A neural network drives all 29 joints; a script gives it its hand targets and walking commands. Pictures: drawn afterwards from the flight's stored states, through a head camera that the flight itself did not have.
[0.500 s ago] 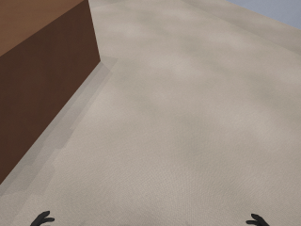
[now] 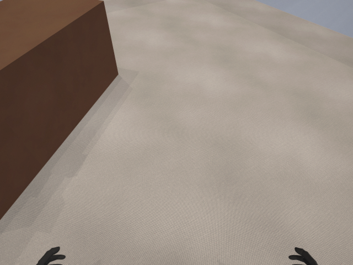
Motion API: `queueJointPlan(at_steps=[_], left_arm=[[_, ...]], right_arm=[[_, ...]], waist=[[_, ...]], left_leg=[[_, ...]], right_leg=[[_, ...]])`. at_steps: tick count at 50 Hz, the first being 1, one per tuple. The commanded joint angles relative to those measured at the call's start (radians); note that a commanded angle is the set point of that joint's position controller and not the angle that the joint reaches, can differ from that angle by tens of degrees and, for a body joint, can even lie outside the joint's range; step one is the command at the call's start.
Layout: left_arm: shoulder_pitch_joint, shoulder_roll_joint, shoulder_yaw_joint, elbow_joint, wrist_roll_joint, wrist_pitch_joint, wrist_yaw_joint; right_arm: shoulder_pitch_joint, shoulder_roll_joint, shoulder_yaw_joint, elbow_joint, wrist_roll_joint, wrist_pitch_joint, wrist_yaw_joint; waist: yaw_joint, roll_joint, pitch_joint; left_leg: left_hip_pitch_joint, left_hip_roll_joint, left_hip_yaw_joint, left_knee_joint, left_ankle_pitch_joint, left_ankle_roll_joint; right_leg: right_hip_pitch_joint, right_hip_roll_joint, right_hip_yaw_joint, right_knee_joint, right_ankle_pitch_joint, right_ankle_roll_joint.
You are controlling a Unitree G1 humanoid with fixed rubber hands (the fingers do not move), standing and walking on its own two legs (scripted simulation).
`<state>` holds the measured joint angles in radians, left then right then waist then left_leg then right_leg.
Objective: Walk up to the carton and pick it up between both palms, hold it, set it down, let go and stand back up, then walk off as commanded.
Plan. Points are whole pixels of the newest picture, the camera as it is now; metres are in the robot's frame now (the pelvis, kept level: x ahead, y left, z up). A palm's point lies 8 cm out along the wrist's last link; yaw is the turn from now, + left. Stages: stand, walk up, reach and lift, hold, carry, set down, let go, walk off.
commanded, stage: stand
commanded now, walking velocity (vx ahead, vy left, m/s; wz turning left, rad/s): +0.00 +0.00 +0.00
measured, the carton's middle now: out of the picture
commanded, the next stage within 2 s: walk up in 1.70 s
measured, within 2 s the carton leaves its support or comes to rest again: neither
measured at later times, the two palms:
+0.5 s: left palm out of the picture +0.10 +0.32 -0.10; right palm out of the picture +0.10 -0.31 -0.10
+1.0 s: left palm out of the picture +0.10 +0.31 -0.11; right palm out of the picture +0.10 -0.32 -0.10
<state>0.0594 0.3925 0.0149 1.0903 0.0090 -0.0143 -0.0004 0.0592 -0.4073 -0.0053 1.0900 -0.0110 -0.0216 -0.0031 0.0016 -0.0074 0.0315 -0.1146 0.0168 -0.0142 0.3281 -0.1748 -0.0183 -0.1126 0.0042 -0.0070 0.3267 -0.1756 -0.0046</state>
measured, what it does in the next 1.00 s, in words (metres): stands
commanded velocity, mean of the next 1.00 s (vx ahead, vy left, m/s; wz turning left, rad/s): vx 0.00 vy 0.00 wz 0.00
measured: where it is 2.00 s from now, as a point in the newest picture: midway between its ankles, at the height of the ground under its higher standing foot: outside the picture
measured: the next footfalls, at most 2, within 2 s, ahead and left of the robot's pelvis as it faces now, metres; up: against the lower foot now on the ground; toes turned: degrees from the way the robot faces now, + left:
none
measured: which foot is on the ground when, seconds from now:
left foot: down 0.00-1.00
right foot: down 0.00-1.00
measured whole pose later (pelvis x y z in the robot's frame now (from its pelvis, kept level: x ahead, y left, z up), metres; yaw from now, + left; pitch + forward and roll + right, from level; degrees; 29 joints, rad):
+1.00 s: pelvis +0.00 +0.00 +0.00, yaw +0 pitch -2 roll +0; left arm 0.08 0.40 0.02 1.09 0.00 -0.01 -0.01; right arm 0.06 -0.41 -0.01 1.10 -0.01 -0.02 0.00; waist 0.00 -0.01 0.04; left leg -0.10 0.02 -0.01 0.31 -0.17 -0.02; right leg -0.10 0.00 0.00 0.31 -0.17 -0.01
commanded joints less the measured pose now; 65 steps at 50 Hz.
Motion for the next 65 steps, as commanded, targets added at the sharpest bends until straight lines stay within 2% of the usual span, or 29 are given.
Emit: queueJointPlan(at_steps=[1, 3, 4, 5, 6, 9, 11, 13, 15, 16, 20, 22, 24, 27, 29, 30, 31, 33, 36, 42, 44, 47, 51, 54, 57, 59, 61, 63, 65], left_arm=[[-0.077, 0.189, 0.038, -0.062, 0.001, -0.019, 0.010], [-0.042, 0.161, 0.025, -0.060, 0.000, -0.019, 0.002], [-0.030, 0.186, 0.040, -0.041, 0.001, -0.013, 0.006], [-0.055, 0.163, 0.028, -0.047, 0.005, -0.012, 0.007], [-0.039, 0.148, 0.035, -0.058, 0.006, -0.011, -0.003], [-0.035, 0.202, 0.047, -0.039, -0.003, -0.017, -0.003], [0.013, 0.188, 0.036, -0.045, -0.005, -0.017, -0.002], [-0.077, 0.174, 0.033, -0.049, 0.009, -0.015, 0.002], [-0.025, 0.173, 0.031, -0.035, 0.001, -0.014, -0.005], [-0.003, 0.187, 0.039, -0.033, -0.004, -0.011, -0.005], [-0.024, 0.192, 0.035, -0.048, -0.011, -0.019, -0.001], [-0.053, 0.177, 0.033, -0.072, 0.000, -0.012, 0.000], [-0.006, 0.201, 0.040, -0.036, -0.001, -0.011, 0.004], [0.025, 0.165, 0.030, -0.035, -0.005, -0.010, 0.009], [0.000, 0.201, 0.044, -0.033, -0.006, -0.017, 0.012], [-0.024, 0.215, 0.053, -0.042, 0.003, -0.016, 0.005], [-0.020, 0.179, 0.044, -0.056, 0.007, -0.010, 0.006], [-0.053, 0.167, 0.034, -0.054, 0.008, -0.010, 0.008], [-0.009, 0.192, 0.038, -0.044, -0.005, -0.015, 0.007], [-0.041, 0.198, 0.040, -0.042, -0.001, -0.014, 0.010], [-0.009, 0.176, 0.040, -0.057, -0.007, -0.010, 0.008], [-0.032, 0.190, 0.033, -0.045, -0.005, -0.010, -0.003], [-0.034, 0.165, 0.028, -0.053, 0.000, -0.008, 0.006], [-0.021, 0.212, 0.044, -0.040, -0.006, -0.008, 0.006], [-0.021, 0.164, 0.025, -0.057, 0.001, -0.003, 0.002], [-0.076, 0.193, 0.032, -0.055, 0.000, -0.009, 0.004], [-0.004, 0.193, 0.047, -0.038, -0.004, -0.005, 0.004], [-0.018, 0.193, 0.034, -0.037, -0.005, -0.002, 0.020], [-0.040, 0.186, 0.033, -0.026, -0.008, -0.015, 0.011]], right_arm=[[-0.039, -0.133, -0.017, -0.055, 0.004, -0.006, -0.007], [-0.036, -0.162, -0.025, -0.042, -0.001, -0.015, -0.007], [-0.018, -0.160, -0.030, -0.028, -0.001, -0.017, -0.006], [-0.010, -0.139, -0.022, -0.040, 0.001, -0.022, -0.004], [-0.069, -0.176, -0.028, -0.051, -0.001, -0.020, -0.005], [-0.022, -0.144, -0.031, -0.028, -0.003, -0.009, -0.006], [-0.037, -0.205, -0.044, -0.021, -0.013, -0.015, -0.001], [-0.068, -0.131, -0.023, -0.045, 0.003, -0.012, -0.001], [-0.087, -0.187, -0.038, -0.029, -0.007, -0.019, -0.003], [-0.037, -0.188, -0.037, -0.028, 0.000, -0.020, -0.003], [-0.023, -0.146, -0.022, -0.027, 0.010, -0.018, 0.000], [-0.062, -0.146, -0.020, -0.031, -0.002, -0.009, -0.004], [-0.011, -0.156, -0.027, -0.022, -0.007, -0.002, -0.011], [-0.010, -0.192, -0.038, -0.036, 0.013, -0.017, -0.010], [-0.007, -0.166, -0.040, -0.033, -0.003, -0.019, -0.001], [-0.051, -0.185, -0.043, -0.028, -0.010, -0.013, -0.012], [-0.042, -0.201, -0.043, -0.035, -0.001, -0.008, -0.004], [-0.046, -0.190, -0.046, -0.031, 0.003, -0.013, -0.004], [-0.050, -0.180, -0.038, -0.030, -0.002, -0.014, 0.005], [-0.054, -0.192, -0.051, -0.037, 0.005, -0.010, -0.008], [-0.022, -0.181, -0.045, -0.035, 0.001, -0.016, -0.004], [-0.036, -0.180, -0.045, -0.033, -0.004, -0.006, -0.004], [-0.069, -0.187, -0.045, -0.041, 0.000, -0.012, -0.008], [-0.017, -0.162, -0.027, -0.024, -0.002, -0.007, -0.002], [-0.030, -0.217, -0.042, -0.026, 0.006, -0.008, -0.012], [-0.050, -0.186, -0.040, -0.040, 0.002, -0.007, -0.010], [-0.041, -0.214, -0.048, -0.030, -0.002, -0.002, -0.009], [0.014, -0.172, -0.036, -0.022, 0.008, 0.000, -0.013], [0.003, -0.173, -0.024, -0.023, 0.005, 0.000, -0.007]], waist=[[-0.008, 0.065, -0.041], [0.005, 0.065, -0.057], [-0.001, -0.010, -0.027], [-0.023, 0.007, 0.001], [0.019, 0.035, -0.040], [-0.002, -0.026, -0.032], [0.028, 0.019, -0.063], [-0.003, -0.044, -0.050], [0.027, 0.014, -0.062], [0.008, 0.059, -0.086], [-0.009, 0.015, -0.065], [0.013, -0.023, -0.062], [-0.004, 0.053, -0.057], [0.003, -0.023, -0.022], [-0.012, 0.035, -0.109], [0.019, -0.048, -0.018], [0.014, 0.011, -0.070], [0.007, -0.038, -0.045], [-0.002, 0.035, -0.029], [0.009, -0.020, -0.027], [0.000, 0.071, -0.038], [0.001, -0.003, -0.031], [0.009, 0.035, -0.069], [0.008, -0.019, -0.042], [0.007, 0.078, -0.025], [-0.004, -0.040, -0.050], [0.030, 0.032, -0.032], [-0.013, -0.029, -0.060], [-0.002, -0.008, -0.031]], left_leg=[[0.029, 0.100, -0.053, -0.048, 0.134, 0.028], [-0.016, 0.104, -0.076, -0.051, 0.126, 0.035], [-0.018, 0.105, -0.074, -0.056, 0.088, 0.032], [-0.025, 0.113, -0.071, -0.063, 0.093, 0.029], [-0.009, 0.109, -0.054, -0.044, 0.080, 0.032], [-0.027, 0.118, -0.088, -0.087, 0.060, 0.045], [0.003, 0.107, -0.076, -0.056, 0.067, 0.047], [0.012, 0.114, -0.087, -0.066, 0.091, 0.041], [0.001, 0.108, -0.081, -0.060, 0.071, 0.047], [-0.007, 0.110, -0.076, -0.050, 0.106, 0.045], [0.019, 0.114, -0.089, -0.059, 0.106, 0.047], [0.004, 0.123, -0.075, -0.042, 0.135, 0.041], [0.033, 0.114, -0.064, -0.058, 0.178, 0.036], [0.006, 0.112, -0.098, -0.052, 0.141, 0.044], [0.043, 0.117, -0.074, -0.056, 0.130, 0.044], [-0.019, 0.110, -0.092, -0.065, 0.124, 0.049], [0.024, 0.104, -0.067, -0.058, 0.120, 0.042], [0.029, 0.117, -0.076, -0.061, 0.154, 0.040], [0.027, 0.109, -0.076, -0.071, 0.104, 0.040], [0.039, 0.114, -0.087, -0.079, 0.144, 0.040], [0.015, 0.098, -0.063, -0.059, 0.102, 0.037], [0.002, 0.122, -0.080, -0.061, 0.081, 0.046], [0.025, 0.115, -0.092, -0.037, 0.150, 0.053], [0.006, 0.122, -0.083, -0.055, 0.191, 0.046], [0.004, 0.096, -0.066, -0.062, 0.117, 0.038], [0.033, 0.117, -0.083, -0.082, 0.098, 0.040], [0.031, 0.116, -0.082, -0.058, 0.130, 0.045], [0.052, 0.116, -0.089, -0.068, 0.180, 0.051], [0.040, 0.115, -0.075, -0.069, 0.120, 0.038]], right_leg=[[-0.020, -0.133, 0.111, -0.058, 0.108, -0.017], [0.021, -0.139, 0.102, -0.053, 0.134, -0.017], [0.008, -0.128, 0.107, -0.073, 0.114, -0.024], [-0.008, -0.140, 0.103, -0.067, 0.088, -0.020], [-0.012, -0.135, 0.120, -0.081, 0.104, -0.022], [0.007, -0.139, 0.104, -0.051, 0.031, -0.029], [0.036, -0.146, 0.103, -0.080, 0.089, -0.022], [-0.025, -0.132, 0.091, -0.050, 0.055, -0.017], [0.016, -0.140, 0.099, -0.063, 0.064, -0.028], [0.041, -0.156, 0.113, -0.064, 0.120, -0.032], [0.001, -0.142, 0.120, -0.052, 0.119, -0.028], [0.016, -0.133, 0.085, -0.060, 0.121, -0.022], [0.009, -0.137, 0.101, -0.054, 0.115, -0.022], [-0.004, -0.144, 0.099, -0.059, 0.129, -0.028], [0.034, -0.151, 0.109, -0.062, 0.116, -0.026], [0.007, -0.150, 0.086, -0.064, 0.118, -0.030], [0.035, -0.137, 0.093, -0.063, 0.160, -0.016], [0.004, -0.137, 0.080, -0.061, 0.159, -0.018], [-0.025, -0.138, 0.095, -0.060, 0.069, -0.013], [-0.009, -0.131, 0.085, -0.076, 0.091, -0.019], [0.008, -0.148, 0.118, -0.074, 0.084, -0.032], [0.015, -0.141, 0.105, -0.078, 0.051, -0.029], [0.016, -0.146, 0.090, -0.075, 0.126, -0.032], [0.022, -0.135, 0.096, -0.060, 0.165, -0.026], [0.006, -0.143, 0.111, -0.064, 0.149, -0.019], [-0.024, -0.127, 0.082, -0.056, 0.086, -0.019], [0.017, -0.142, 0.093, -0.080, 0.142, -0.028], [0.010, -0.141, 0.101, -0.051, 0.134, -0.017], [-0.020, -0.129, 0.101, -0.080, 0.084, -0.005]])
